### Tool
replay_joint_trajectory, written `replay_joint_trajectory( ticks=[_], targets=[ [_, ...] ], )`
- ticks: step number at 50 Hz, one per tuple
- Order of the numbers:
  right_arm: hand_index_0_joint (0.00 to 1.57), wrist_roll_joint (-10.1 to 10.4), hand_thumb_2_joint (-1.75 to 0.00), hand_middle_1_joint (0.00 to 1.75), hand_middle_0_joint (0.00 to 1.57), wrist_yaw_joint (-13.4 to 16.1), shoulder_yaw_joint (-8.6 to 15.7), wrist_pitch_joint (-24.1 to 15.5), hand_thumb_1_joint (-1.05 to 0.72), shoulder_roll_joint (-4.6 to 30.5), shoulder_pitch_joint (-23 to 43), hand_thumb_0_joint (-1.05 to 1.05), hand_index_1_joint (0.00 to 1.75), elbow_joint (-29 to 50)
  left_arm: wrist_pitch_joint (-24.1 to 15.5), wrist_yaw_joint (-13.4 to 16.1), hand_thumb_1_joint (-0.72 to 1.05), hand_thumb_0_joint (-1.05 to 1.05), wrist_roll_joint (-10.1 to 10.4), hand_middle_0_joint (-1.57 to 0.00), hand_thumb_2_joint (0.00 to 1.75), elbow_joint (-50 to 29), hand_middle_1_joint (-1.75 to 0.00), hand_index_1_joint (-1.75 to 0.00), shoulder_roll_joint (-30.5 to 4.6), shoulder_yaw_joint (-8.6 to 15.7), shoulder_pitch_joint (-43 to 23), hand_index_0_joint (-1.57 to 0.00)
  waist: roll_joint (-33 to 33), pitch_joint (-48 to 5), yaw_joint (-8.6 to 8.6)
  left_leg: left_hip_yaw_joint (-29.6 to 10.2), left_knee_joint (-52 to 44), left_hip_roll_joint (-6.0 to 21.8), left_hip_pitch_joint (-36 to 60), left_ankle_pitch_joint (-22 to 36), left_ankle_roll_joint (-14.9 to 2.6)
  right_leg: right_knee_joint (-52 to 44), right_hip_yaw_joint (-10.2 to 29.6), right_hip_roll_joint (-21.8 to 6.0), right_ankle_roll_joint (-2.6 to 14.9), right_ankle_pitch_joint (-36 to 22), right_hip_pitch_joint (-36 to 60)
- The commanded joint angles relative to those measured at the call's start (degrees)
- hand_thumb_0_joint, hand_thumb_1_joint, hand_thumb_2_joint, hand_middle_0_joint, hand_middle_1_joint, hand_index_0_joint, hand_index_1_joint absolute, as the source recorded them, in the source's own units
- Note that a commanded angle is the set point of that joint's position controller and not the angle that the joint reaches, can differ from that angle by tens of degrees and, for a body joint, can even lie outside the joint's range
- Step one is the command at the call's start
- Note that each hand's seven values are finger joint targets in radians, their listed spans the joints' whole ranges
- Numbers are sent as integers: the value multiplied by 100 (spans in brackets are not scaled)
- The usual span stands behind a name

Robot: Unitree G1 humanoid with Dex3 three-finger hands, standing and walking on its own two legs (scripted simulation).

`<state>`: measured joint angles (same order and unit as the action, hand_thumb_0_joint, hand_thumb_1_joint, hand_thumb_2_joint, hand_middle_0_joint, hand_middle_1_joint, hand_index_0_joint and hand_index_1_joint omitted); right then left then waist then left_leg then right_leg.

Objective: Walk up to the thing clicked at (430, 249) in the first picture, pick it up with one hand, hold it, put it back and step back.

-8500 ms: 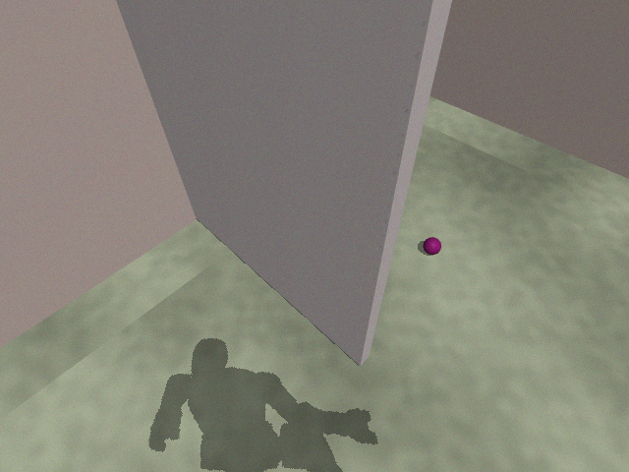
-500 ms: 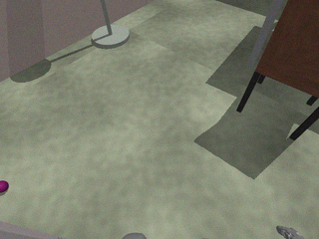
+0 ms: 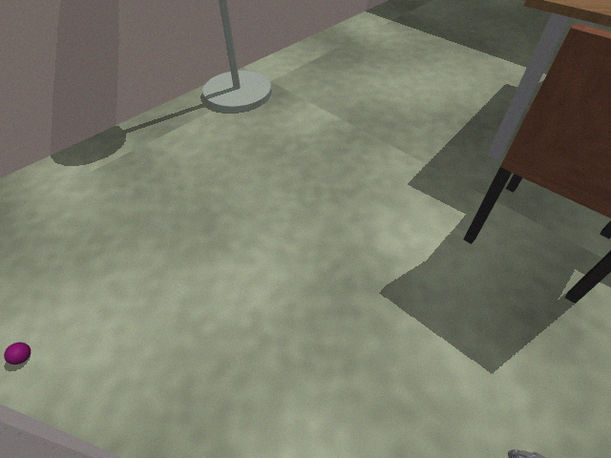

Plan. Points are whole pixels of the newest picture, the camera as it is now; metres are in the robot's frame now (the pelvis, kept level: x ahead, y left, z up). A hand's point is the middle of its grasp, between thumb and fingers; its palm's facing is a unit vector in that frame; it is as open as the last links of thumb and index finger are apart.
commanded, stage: walk up
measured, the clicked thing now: (17, 353) +0.54 +0.99 -0.73
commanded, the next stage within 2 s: stand in 0.20 s
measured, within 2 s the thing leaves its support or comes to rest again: neither
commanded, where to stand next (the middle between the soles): +0.04 +0.00 m, yaw -1 degrees
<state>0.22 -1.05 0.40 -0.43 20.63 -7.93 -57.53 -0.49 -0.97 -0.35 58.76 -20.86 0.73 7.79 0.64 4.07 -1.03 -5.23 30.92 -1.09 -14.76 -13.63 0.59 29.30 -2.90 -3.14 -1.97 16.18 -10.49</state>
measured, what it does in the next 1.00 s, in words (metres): stands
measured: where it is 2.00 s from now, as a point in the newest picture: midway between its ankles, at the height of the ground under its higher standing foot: outside the picture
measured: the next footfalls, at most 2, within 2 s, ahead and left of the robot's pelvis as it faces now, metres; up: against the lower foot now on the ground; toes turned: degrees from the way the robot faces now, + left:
none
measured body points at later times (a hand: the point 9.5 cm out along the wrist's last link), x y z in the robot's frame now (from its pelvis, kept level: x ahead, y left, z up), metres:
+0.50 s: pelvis +0.00 -0.01 +0.01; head +0.01 -0.01 +0.46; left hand +0.07 +0.29 -0.12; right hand +0.09 -0.31 -0.12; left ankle +0.04 +0.13 -0.73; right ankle +0.00 -0.14 -0.73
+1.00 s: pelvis +0.01 -0.02 +0.01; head +0.02 -0.02 +0.46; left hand +0.09 +0.28 -0.12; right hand +0.08 -0.32 -0.12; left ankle +0.04 +0.13 -0.73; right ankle +0.00 -0.14 -0.73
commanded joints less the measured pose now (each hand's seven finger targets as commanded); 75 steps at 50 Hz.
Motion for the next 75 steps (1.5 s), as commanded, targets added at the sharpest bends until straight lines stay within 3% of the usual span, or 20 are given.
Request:
replay_joint_trajectory(
  ticks=[1, 9, 10, 13, 18, 23, 28, 35, 42, 47, 53, 60, 66, 75],
  targets=[
    [20, -13, -90, 30, 20, 80, 266, -136, -90, 1260, 290, 0, 30, 204, -150, 121, 90, 0, 29, -20, 90, -317, -30, -30, -1292, 327, -476, -20, -20, -574, 41, -561, -668, 560, 132, 1079, -300, -726, 440, -466, 438, -399, 295],
    [20, -21, -90, 30, 20, 98, 255, -108, -90, 1274, 452, 0, 30, -8, -110, 116, 90, 0, 8, -20, 90, -75, -30, -30, -1295, 329, -642, -20, 24, -532, 25, -589, -876, 547, 2, 1014, -268, -967, 351, -499, 411, -385, 571],
    [20, -106, -90, 30, 20, 108, 201, -130, -90, 1152, 453, 0, 30, -46, -94, 104, 90, 0, 13, -20, 90, 102, -30, -30, -1202, 265, -462, -20, 19, -614, 17, -594, -1094, 676, 218, 907, -235, -1014, 467, -445, 328, -274, 561],
    [20, -92, -90, 30, 20, 109, 215, -141, -90, 1228, 525, 0, 30, -143, -117, 90, 90, 0, -7, -20, 90, 165, -30, -30, -1190, 228, -573, -20, 119, -406, 15, -614, -1247, 677, 102, 715, -162, -1174, 494, -449, 278, -257, 618],
    [20, -66, -90, 30, 20, 124, 204, -149, -90, 1216, 517, 0, 30, -213, -142, 98, 90, 0, -6, -20, 90, 283, -30, -30, -1244, 223, -567, -20, 45, -577, 56, -477, -1210, 716, 383, 1285, -154, -1206, 497, -477, 263, -813, 740],
    [20, -64, -90, 30, 20, 123, 198, -127, -90, 1233, 525, 0, 30, -285, -134, 91, 90, 0, -17, -20, 90, 337, -30, -30, -1230, 202, -565, -20, 46, -433, 85, -428, -1326, 702, 389, 883, -123, -1351, 533, -455, 266, -514, 576],
    [20, -61, -90, 30, 20, 128, 188, -134, -90, 1209, 566, 0, 30, -309, -139, 101, 90, 0, -24, -20, 90, 355, -30, -30, -1249, 208, -471, -20, -48, -575, 63, -369, -1273, 726, 638, 1228, -122, -1343, 543, -463, 268, -835, 548],
    [20, -76, -90, 30, 20, 130, 175, -104, -90, 1224, 529, 0, 30, -369, -104, 100, 90, 0, -17, -20, 90, 368, -30, -30, -1224, 200, -442, -20, 43, -392, 76, -351, -1412, 699, 431, 722, -98, -1404, 560, -443, 284, -453, 499],
    [20, -69, -90, 30, 20, 127, 167, -110, -90, 1186, 482, 0, 30, -371, -126, 110, 90, 0, 0, -20, 90, 327, -30, -30, -1245, 205, -433, -20, -85, -508, 63, -323, -1307, 712, 594, 1146, -103, -1420, 586, -477, 292, -706, 526],
    [20, -72, -90, 30, 20, 131, 141, -114, -90, 1180, 443, 0, 30, -373, -109, 109, 90, 0, -3, -20, 90, 304, -30, -30, -1248, 215, -416, -20, -54, -479, 75, -308, -1332, 716, 566, 1078, -90, -1405, 584, -465, 286, -720, 532],
    [20, -68, -90, 30, 20, 147, 131, -120, -90, 1182, 423, 0, 30, -363, -112, 120, 90, 0, -1, -20, 90, 288, -30, -30, -1241, 221, -374, -20, -66, -622, 60, -274, -1279, 753, 682, 1539, -94, -1326, 548, -474, 276, -1221, 677],
    [20, -61, -90, 30, 20, 154, 125, -105, -90, 1196, 393, 0, 30, -366, -100, 116, 90, 0, 1, -20, 90, 259, -30, -30, -1213, 215, -398, -20, -50, -541, 67, -270, -1320, 746, 665, 1398, -80, -1369, 533, -459, 275, -1016, 619],
    [20, -65, -90, 30, 20, 164, 123, -110, -90, 1222, 354, 0, 30, -345, -120, 130, 90, 0, -8, -20, 90, 224, -30, -30, -1206, 217, -407, -20, -47, -700, 84, -232, -1239, 793, 714, 1833, -120, -1277, 514, -487, 255, -1583, 827],
    [20, -62, -90, 30, 20, 170, 114, -117, -90, 1207, 419, 0, 30, -341, -85, 118, 90, 0, -2, -20, 90, 239, -30, -30, -1194, 219, -381, -20, 40, -569, 49, -260, -1353, 776, 644, 1634, -101, -1289, 495, -455, 265, -1198, 769]
  ],
)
